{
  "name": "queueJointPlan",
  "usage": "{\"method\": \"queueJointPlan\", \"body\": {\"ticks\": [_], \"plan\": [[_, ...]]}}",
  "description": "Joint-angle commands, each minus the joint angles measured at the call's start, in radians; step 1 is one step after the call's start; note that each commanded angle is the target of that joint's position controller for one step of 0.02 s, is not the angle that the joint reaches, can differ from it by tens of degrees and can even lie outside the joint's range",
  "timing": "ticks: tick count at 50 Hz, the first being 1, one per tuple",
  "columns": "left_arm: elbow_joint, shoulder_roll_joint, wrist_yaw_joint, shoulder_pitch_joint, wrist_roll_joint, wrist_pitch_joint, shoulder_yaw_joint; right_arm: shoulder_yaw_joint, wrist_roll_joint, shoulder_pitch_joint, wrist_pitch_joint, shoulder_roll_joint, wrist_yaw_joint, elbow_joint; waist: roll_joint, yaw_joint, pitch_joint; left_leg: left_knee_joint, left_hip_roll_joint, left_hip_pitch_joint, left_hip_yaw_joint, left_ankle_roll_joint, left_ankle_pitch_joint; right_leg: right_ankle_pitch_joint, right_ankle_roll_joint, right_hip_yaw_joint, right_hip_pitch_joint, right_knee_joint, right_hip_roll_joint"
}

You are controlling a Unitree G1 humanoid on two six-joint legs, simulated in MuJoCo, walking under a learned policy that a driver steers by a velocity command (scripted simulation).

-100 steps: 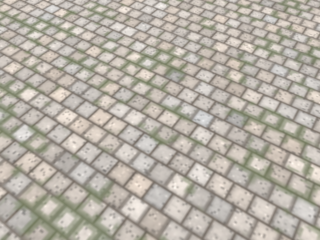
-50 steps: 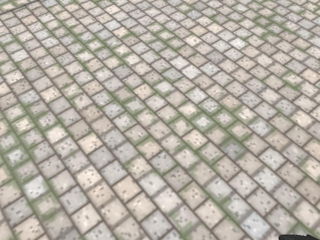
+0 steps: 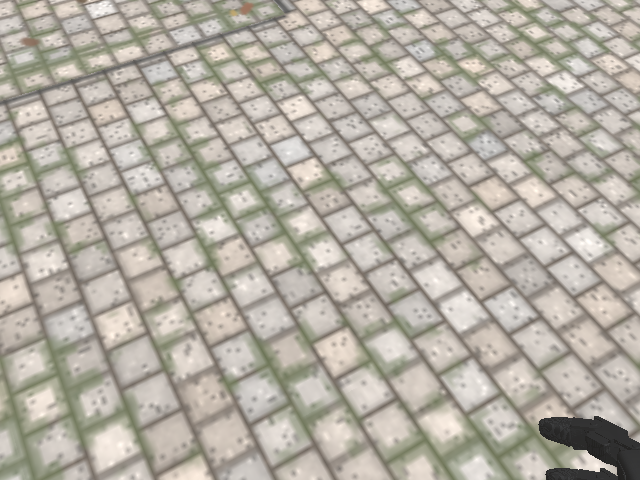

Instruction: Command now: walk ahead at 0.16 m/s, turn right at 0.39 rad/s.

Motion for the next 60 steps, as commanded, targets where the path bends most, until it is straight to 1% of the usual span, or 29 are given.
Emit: {"method": "queueJointPlan", "body": {"ticks": [1, 2, 3, 6, 12, 15, 16, 17, 18, 19, 20, 21, 22, 23, 25, 30, 36, 38, 40, 41, 42, 43, 44, 46, 47, 50, 53, 57, 60], "plan": [[-0.08, 0.119, 0.013, 0.021, -0.008, 0.025, 0.034, -0.043, 0.02, 0.171, 0.034, -0.125, -0.018, -0.011, 0.125, -0.1, -0.26, -0.133, 0.336, 0.511, -0.298, 0.241, 0.362, -0.003, 0.045, -0.008, -0.382, 0.282, -0.086], [-0.082, 0.113, 0.023, 0.022, -0.001, 0.053, 0.041, -0.038, 0.015, 0.111, 0.038, -0.113, -0.019, -0.008, 0.136, -0.067, -0.197, -0.187, 0.306, 0.365, -0.242, 0.223, 0.231, 0.041, 0.054, -0.009, -0.323, 0.244, -0.111], [-0.084, 0.089, 0.029, 0.04, 0.002, 0.076, 0.038, -0.045, 0.002, 0.068, 0.039, -0.134, -0.017, -0.003, 0.166, -0.041, -0.152, -0.242, 0.277, 0.229, -0.181, 0.218, 0.16, 0.089, 0.063, -0.039, -0.239, 0.226, -0.107], [-0.108, 0.065, 0.034, 0.031, 0.011, 0.095, 0.041, -0.054, -0.005, 0.013, 0.027, -0.145, -0.021, 0.008, 0.163, -0.02, -0.126, -0.291, 0.272, 0.14, -0.075, 0.226, 0.133, 0.188, 0.053, -0.066, -0.165, 0.119, -0.112], [-0.177, 0.079, -0.002, -0.087, 0.014, 0.096, 0.043, -0.072, 0.021, 0.024, 0.05, -0.194, -0.036, 0.051, 0.146, -0.055, -0.154, -0.266, 0.318, 0.227, -0.009, 0.21, 0.086, 0.28, 0.003, -0.099, -0.07, -0.151, -0.12], [-0.184, 0.084, -0.016, -0.07, 0.017, 0.1, 0.054, -0.077, 0.045, 0.022, 0.068, -0.207, -0.034, 0.073, 0.133, -0.033, -0.139, -0.188, 0.311, 0.247, 0.024, 0.149, -0.005, 0.331, -0.045, -0.149, 0.025, -0.348, -0.085], [-0.174, 0.097, -0.014, -0.046, 0.022, 0.099, 0.063, -0.073, 0.048, 0.045, 0.074, -0.186, -0.034, 0.088, 0.103, -0.03, -0.135, -0.121, 0.278, 0.222, 0.052, 0.104, -0.072, 0.369, -0.072, -0.151, 0.086, -0.42, -0.058], [-0.174, 0.147, -0.005, -0.02, 0.028, 0.095, 0.079, -0.066, 0.04, 0.093, 0.083, -0.147, -0.031, 0.11, -0.026, -0.036, -0.099, 0.042, 0.204, 0.145, 0.122, 0.025, -0.182, 0.517, -0.119, -0.035, 0.142, -0.556, -0.107], [-0.211, 0.262, 0.016, -0.03, 0.027, 0.093, 0.1, -0.049, -0.005, 0.113, 0.085, -0.094, -0.025, 0.081, -0.343, -0.085, -0.071, 0.374, 0.044, -0.128, 0.205, -0.089, -0.51, 0.812, -0.25, 0.329, 0.249, -0.622, -0.355], [-0.229, 0.277, 0.005, -0.015, 0.059, 0.071, 0.097, -0.062, 0.0, -0.003, 0.082, -0.137, -0.035, 0.044, -0.289, -0.01, -0.098, 0.565, -0.023, -0.206, 0.015, -0.084, -0.583, 0.757, -0.377, 0.45, 0.165, -0.683, -0.419], [-0.229, 0.249, -0.002, -0.041, 0.064, 0.048, 0.089, -0.071, 0.022, -0.023, 0.083, -0.159, -0.041, 0.043, -0.193, -0.022, -0.096, 0.634, -0.006, -0.222, -0.044, -0.063, -0.505, 0.691, -0.347, 0.376, 0.159, -0.69, -0.372], [-0.236, 0.223, 0.001, -0.101, 0.045, 0.035, 0.084, -0.076, 0.028, 0.006, 0.086, -0.161, -0.047, 0.059, -0.142, -0.057, -0.093, 0.63, 0.01, -0.231, -0.066, -0.05, -0.406, 0.646, -0.287, 0.31, 0.161, -0.675, -0.323], [-0.246, 0.183, 0.005, -0.146, 0.026, 0.035, 0.072, -0.081, 0.018, 0.026, 0.089, -0.166, -0.056, 0.083, -0.105, -0.074, -0.108, 0.62, 0.02, -0.222, -0.075, -0.051, -0.347, 0.629, -0.245, 0.27, 0.165, -0.662, -0.292], [-0.255, 0.168, 0.012, -0.176, 0.018, 0.038, 0.064, -0.084, 0.01, 0.04, 0.09, -0.168, -0.059, 0.088, -0.112, -0.088, -0.119, 0.631, 0.013, -0.19, -0.073, -0.058, -0.3, 0.67, -0.233, 0.241, 0.145, -0.655, -0.272], [-0.267, 0.151, 0.022, -0.17, 0.023, 0.041, 0.056, -0.083, 0.017, 0.055, 0.084, -0.153, -0.054, 0.09, -0.11, -0.094, -0.156, 0.626, -0.007, -0.15, -0.075, -0.068, -0.247, 0.721, -0.234, 0.222, 0.159, -0.646, -0.246], [-0.276, 0.175, 0.037, -0.137, 0.016, 0.055, 0.069, -0.065, 0.025, 0.008, 0.075, -0.12, -0.044, 0.076, -0.123, -0.06, -0.151, 0.362, -0.028, -0.114, -0.096, -0.094, -0.219, 0.625, -0.241, 0.271, 0.212, -0.63, -0.228], [-0.3, 0.187, 0.023, -0.164, 0.015, 0.072, 0.077, -0.067, 0.036, 0.026, 0.058, -0.14, -0.02, 0.075, -0.152, -0.052, -0.14, 0.169, -0.062, 0.041, -0.102, -0.082, -0.275, 0.618, -0.255, 0.389, 0.148, -0.609, -0.209], [-0.307, 0.185, 0.02, -0.183, 0.007, 0.077, 0.078, -0.069, 0.038, 0.05, 0.049, -0.145, -0.012, 0.076, -0.156, -0.064, -0.149, 0.071, -0.067, 0.092, -0.101, -0.067, -0.26, 0.659, -0.244, 0.426, 0.162, -0.585, -0.195], [-0.316, 0.176, 0.024, -0.217, -0.008, 0.084, 0.076, -0.076, 0.035, 0.118, 0.042, -0.153, -0.005, 0.094, -0.14, -0.109, -0.155, -0.148, -0.055, 0.241, -0.081, -0.039, -0.086, 0.619, -0.191, 0.411, 0.114, -0.537, -0.143], [-0.32, 0.145, 0.027, -0.197, -0.005, 0.085, 0.068, -0.09, 0.023, 0.153, 0.044, -0.201, -0.008, 0.099, -0.072, -0.104, -0.175, -0.184, 0.062, 0.368, -0.157, 0.004, -0.009, 0.454, -0.14, 0.362, 0.014, -0.459, -0.091], [-0.329, 0.091, 0.023, -0.137, 0.002, 0.081, 0.055, -0.106, 0.007, 0.125, 0.056, -0.287, -0.016, 0.088, 0.206, -0.038, -0.158, -0.202, 0.275, 0.455, -0.38, 0.123, 0.178, 0.096, -0.072, 0.165, -0.182, -0.253, 0.07], [-0.334, 0.169, 0.022, -0.15, 0.011, 0.069, 0.079, -0.101, -0.018, 0.125, 0.054, -0.261, -0.014, 0.079, 0.283, -0.067, -0.128, -0.234, 0.401, 0.387, -0.527, 0.267, 0.261, -0.076, -0.019, 0.09, -0.286, -0.026, 0.089], [-0.312, 0.225, 0.019, -0.133, 0.012, 0.068, 0.1, -0.086, -0.011, 0.073, 0.051, -0.213, -0.019, 0.054, 0.191, -0.05, -0.11, -0.224, 0.382, 0.361, -0.452, 0.266, 0.249, -0.01, 0.005, 0.099, -0.289, 0.121, 0.036], [-0.272, 0.194, 0.021, -0.106, 0.009, 0.086, 0.101, -0.07, 0.015, 0.007, 0.056, -0.156, -0.031, 0.036, 0.139, -0.035, -0.081, -0.201, 0.256, 0.355, -0.276, 0.182, 0.173, 0.108, 0.039, 0.074, -0.307, 0.219, 0.02], [-0.27, 0.169, 0.019, -0.106, 0.007, 0.093, 0.094, -0.065, 0.022, 0.011, 0.059, -0.151, -0.036, 0.035, 0.141, -0.046, -0.069, -0.2, 0.243, 0.358, -0.235, 0.182, 0.198, 0.143, 0.055, 0.062, -0.324, 0.255, 0.014], [-0.306, 0.12, 0.012, -0.178, -0.007, 0.093, 0.073, -0.067, 0.011, 0.073, 0.076, -0.169, -0.049, 0.044, 0.165, -0.093, -0.065, -0.216, 0.221, 0.416, -0.147, 0.198, 0.218, 0.197, 0.08, -0.013, -0.345, 0.154, -0.016], [-0.331, 0.1, 0.005, -0.218, 0.001, 0.092, 0.059, -0.079, 0.011, 0.106, 0.086, -0.207, -0.05, 0.048, 0.183, -0.124, -0.096, -0.209, 0.258, 0.474, -0.118, 0.213, 0.243, 0.185, 0.087, -0.044, -0.297, 0.001, -0.06], [-0.34, 0.104, -0.01, -0.207, 0.003, 0.094, 0.055, -0.093, 0.026, 0.086, 0.091, -0.249, -0.032, 0.043, 0.204, -0.12, -0.105, -0.199, 0.282, 0.409, -0.057, 0.203, 0.264, 0.187, 0.056, -0.115, -0.131, -0.186, -0.069], [-0.334, 0.111, -0.021, -0.165, 0.0, 0.103, 0.065, -0.096, 0.05, 0.077, 0.086, -0.259, -0.023, 0.05, 0.197, -0.086, -0.105, -0.138, 0.296, 0.398, -0.034, 0.165, 0.236, 0.272, 0.004, -0.142, -0.029, -0.377, -0.055]]}}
